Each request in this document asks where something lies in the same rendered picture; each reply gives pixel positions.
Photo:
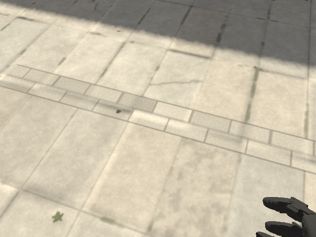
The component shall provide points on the robot right hand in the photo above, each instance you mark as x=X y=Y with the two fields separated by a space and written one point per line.
x=295 y=209

